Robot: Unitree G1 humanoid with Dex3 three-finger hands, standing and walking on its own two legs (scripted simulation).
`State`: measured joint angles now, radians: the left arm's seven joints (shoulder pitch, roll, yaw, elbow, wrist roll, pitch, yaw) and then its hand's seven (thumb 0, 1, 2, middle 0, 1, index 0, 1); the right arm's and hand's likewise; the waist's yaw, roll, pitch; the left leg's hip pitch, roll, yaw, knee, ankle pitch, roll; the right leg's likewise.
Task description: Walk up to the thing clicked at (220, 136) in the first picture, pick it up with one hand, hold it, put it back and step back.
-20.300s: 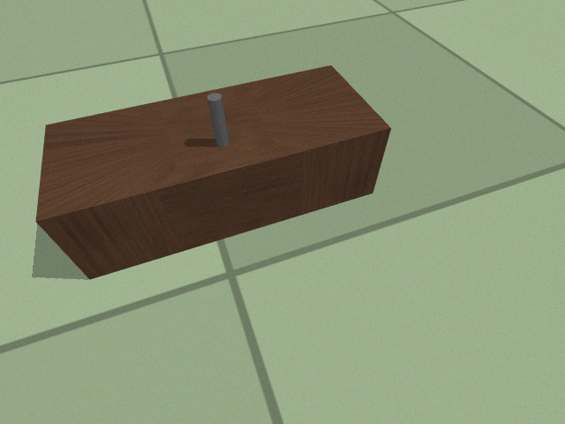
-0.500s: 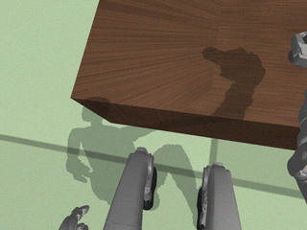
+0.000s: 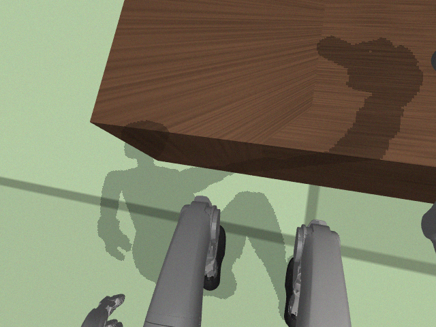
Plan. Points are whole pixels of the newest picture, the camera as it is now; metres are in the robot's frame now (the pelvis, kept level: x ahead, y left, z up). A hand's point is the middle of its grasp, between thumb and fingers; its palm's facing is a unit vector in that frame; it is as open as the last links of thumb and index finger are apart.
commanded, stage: lower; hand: right
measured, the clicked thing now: out of the picture +0.56 -0.27 +0.07
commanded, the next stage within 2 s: loosen in 1.18 s
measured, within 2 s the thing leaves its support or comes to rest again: rests again in 1.12 s
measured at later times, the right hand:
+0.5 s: hand out of the picture +0.57 -0.26 -0.02, palm faces +0.33 +0.94 -0.02, open 7.2 cm
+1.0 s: hand out of the picture +0.57 -0.25 -0.05, palm faces +0.32 +0.95 -0.02, open 7.2 cm
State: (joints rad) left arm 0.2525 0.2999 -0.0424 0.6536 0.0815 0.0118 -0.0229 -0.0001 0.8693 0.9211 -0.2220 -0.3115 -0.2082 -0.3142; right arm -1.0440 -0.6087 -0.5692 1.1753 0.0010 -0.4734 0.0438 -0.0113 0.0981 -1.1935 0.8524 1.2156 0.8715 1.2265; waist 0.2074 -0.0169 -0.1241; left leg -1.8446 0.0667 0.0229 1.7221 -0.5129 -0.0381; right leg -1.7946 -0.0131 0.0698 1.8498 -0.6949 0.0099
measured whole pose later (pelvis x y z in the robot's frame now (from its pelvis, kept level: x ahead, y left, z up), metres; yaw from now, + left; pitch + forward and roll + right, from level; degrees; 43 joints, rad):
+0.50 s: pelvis -0.01 +0.00 -0.05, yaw +0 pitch +37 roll +4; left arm 0.24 0.31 -0.05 0.65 0.08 0.05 -0.03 0.00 0.88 0.91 -0.22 -0.31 -0.21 -0.31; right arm -1.13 -0.65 -0.57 1.19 -0.03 -0.43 0.03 -0.01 0.10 -1.20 0.85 1.22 0.87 1.23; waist 0.22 -0.02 -0.10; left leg -2.01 0.08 0.01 1.88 -0.52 -0.04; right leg -1.96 0.01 0.07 2.01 -0.71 0.01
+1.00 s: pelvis -0.02 +0.00 -0.07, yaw +0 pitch +37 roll +5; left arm 0.24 0.31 -0.06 0.65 0.08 0.06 -0.03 0.00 0.87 0.92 -0.23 -0.31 -0.21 -0.31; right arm -1.14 -0.65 -0.55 1.17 -0.04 -0.42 0.02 -0.01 0.10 -1.20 0.86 1.21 0.88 1.22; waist 0.23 -0.02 -0.09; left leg -2.07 0.09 0.00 1.94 -0.53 -0.05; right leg -2.02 0.02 0.07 2.08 -0.71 0.00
